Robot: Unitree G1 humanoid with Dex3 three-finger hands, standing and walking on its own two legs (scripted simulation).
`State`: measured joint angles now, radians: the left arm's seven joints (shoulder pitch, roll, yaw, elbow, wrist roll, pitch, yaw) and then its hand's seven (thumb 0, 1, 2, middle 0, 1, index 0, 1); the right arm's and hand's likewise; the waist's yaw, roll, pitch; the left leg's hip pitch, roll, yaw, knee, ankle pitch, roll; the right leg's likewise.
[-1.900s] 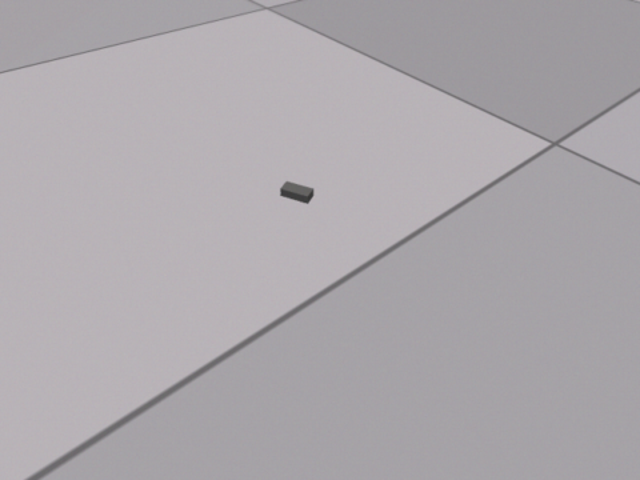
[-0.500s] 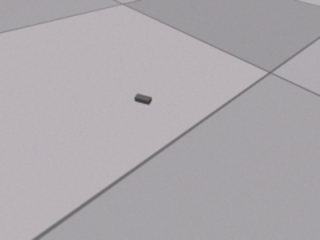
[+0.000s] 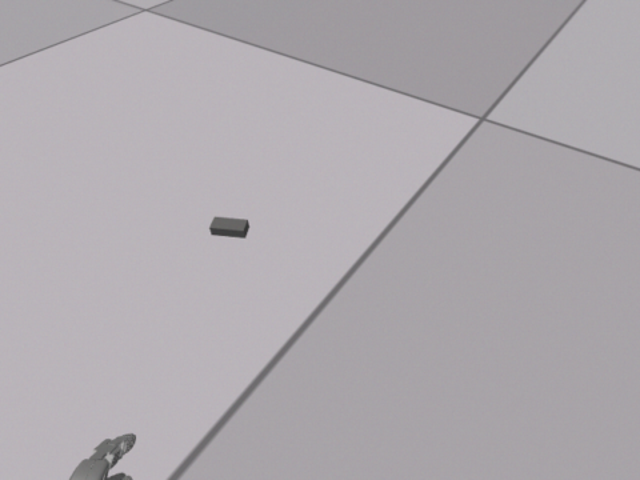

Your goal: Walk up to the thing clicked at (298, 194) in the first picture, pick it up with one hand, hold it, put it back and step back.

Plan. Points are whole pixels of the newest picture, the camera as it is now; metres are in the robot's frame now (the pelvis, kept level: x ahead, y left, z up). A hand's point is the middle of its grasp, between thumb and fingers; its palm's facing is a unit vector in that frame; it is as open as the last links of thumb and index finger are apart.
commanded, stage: walk up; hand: left
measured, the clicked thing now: (229, 227) +1.23 +0.36 -0.73
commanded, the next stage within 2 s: none
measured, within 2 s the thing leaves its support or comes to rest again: neither
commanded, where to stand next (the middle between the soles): +0.86 +0.16 m, yaw -10 degrees
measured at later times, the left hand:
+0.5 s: hand (74, 406) +0.30 +0.38 -0.14, palm faces -0.13 -0.91 -0.39, open 7.4 cm
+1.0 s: hand (112, 267) +0.54 +0.38 -0.11, palm faces -0.13 -0.89 -0.44, open 7.3 cm
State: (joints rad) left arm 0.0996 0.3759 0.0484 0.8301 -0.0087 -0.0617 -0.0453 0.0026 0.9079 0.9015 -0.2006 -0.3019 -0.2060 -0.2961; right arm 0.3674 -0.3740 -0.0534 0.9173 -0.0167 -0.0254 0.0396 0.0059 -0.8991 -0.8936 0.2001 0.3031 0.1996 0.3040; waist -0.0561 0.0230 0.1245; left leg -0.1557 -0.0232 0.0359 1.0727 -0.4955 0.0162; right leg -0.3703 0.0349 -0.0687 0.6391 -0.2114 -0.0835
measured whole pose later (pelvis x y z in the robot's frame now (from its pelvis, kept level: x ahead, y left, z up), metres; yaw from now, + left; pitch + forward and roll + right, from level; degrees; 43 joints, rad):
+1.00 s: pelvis +0.45 +0.11 +0.01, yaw -7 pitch -3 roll -1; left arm 0.33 0.40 0.04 0.84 0.01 -0.10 -0.02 0.00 0.90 0.90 -0.21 -0.30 -0.21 -0.30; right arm 0.28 -0.44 -0.07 0.83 -0.03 -0.02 0.09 0.00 -0.90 -0.89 0.20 0.30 0.20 0.30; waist 0.01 0.08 0.07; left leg -0.49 0.09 0.00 0.95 -0.36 0.01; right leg -0.25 -0.03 -0.04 0.57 -0.28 -0.01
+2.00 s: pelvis +0.75 +0.21 +0.00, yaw -11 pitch -3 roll +0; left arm 0.30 0.44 0.03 0.91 0.01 -0.02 0.01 0.01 0.91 0.90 -0.20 -0.30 -0.21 -0.30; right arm 0.24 -0.40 -0.05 0.88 -0.02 -0.05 0.04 0.00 -0.90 -0.89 0.20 0.30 0.20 0.30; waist 0.01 -0.03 0.10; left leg -0.39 0.06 0.05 0.70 -0.25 0.01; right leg -0.40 -0.04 0.02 1.00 -0.51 -0.03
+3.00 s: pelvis +0.81 +0.19 +0.03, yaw -10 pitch -2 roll +0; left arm 0.07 0.34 0.02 1.16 0.00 0.01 -0.02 0.00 0.91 0.90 -0.20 -0.30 -0.21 -0.30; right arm 0.08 -0.37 0.01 1.16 -0.01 -0.03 0.01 0.00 -0.90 -0.89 0.20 0.30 0.20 0.30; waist 0.00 0.00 0.05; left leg -0.15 0.04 0.02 0.36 -0.17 -0.03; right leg -0.13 -0.02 -0.06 0.36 -0.20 0.00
